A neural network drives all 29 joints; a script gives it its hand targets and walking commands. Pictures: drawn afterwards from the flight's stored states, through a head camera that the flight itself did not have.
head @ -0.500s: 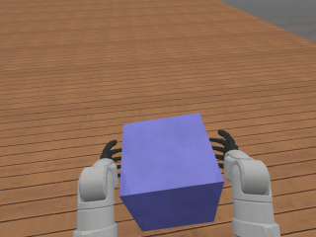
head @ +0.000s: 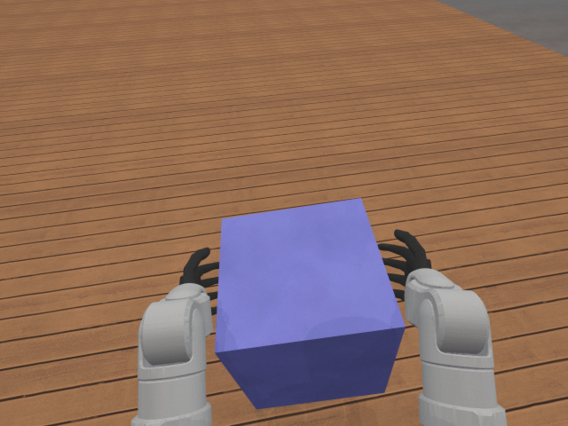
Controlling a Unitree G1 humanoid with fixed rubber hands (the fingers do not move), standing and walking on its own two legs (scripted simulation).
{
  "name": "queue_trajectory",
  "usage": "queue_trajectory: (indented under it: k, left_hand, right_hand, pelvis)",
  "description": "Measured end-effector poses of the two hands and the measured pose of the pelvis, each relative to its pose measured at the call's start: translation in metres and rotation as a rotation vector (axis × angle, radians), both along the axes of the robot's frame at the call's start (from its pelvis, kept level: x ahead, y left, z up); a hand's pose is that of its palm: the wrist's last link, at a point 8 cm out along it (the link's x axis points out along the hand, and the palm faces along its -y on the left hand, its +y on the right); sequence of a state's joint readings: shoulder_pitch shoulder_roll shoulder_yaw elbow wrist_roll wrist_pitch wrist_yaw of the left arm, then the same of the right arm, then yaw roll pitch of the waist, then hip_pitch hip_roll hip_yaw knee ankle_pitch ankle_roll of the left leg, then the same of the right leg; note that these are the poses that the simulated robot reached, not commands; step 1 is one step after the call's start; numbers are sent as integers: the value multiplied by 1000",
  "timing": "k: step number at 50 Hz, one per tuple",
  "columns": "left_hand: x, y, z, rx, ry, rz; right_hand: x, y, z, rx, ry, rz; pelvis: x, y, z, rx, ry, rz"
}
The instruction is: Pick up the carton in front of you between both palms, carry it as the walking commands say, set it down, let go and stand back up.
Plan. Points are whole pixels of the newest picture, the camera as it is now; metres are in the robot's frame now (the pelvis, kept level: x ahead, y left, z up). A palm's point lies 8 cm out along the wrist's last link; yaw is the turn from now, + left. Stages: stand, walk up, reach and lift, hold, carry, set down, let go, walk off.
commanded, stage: carry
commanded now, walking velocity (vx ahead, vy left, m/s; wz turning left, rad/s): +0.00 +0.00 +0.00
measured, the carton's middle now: (306, 309) +0.30 +0.00 +0.01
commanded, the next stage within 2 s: hold in 1.38 s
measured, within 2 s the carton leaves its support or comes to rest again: neither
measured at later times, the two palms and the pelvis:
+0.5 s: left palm (196, 330) +0.23 +0.14 +0.07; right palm (423, 315) +0.24 -0.15 +0.08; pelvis -0.03 +0.00 +0.00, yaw +0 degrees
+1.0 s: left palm (203, 326) +0.25 +0.14 +0.04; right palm (417, 319) +0.25 -0.15 +0.05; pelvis -0.05 +0.00 +0.00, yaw +0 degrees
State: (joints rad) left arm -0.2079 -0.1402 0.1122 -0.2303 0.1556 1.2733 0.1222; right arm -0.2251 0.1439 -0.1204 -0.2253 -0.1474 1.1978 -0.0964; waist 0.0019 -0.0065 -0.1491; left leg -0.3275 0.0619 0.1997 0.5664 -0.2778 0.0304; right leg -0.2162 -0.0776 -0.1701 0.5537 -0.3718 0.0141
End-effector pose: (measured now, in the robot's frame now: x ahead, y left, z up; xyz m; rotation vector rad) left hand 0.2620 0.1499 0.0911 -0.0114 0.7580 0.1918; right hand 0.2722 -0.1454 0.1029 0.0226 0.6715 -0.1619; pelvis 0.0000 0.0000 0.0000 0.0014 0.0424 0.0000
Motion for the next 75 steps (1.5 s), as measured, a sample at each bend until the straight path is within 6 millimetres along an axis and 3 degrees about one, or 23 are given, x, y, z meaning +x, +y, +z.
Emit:
queue_trajectory:
  k: [11,23,43,69,75]
  left_hand:
    - [-18,-2,1,6,10,-7]
    - [-30,-5,-22,42,40,-34]
    - [-17,-8,-52,58,-40,-87]
    - [-11,-10,-46,51,-80,-75]
    - [-18,-13,-45,32,-79,-94]
  right_hand:
    - [-18,-2,2,-3,9,-3]
    - [-32,-4,-21,-36,38,14]
    - [-27,-9,-60,-76,7,35]
    - [-22,-11,-55,-70,-16,29]
    - [-31,-16,-52,-82,-7,34]
  pelvis:
    - [-17,-1,3,-3,-12,-2]
    - [-33,-2,4,-5,-16,-3]
    - [-48,-2,3,-7,-14,-5]
    - [-43,-5,3,-5,-13,-5]
    - [-45,-7,11,-5,-108,-28]
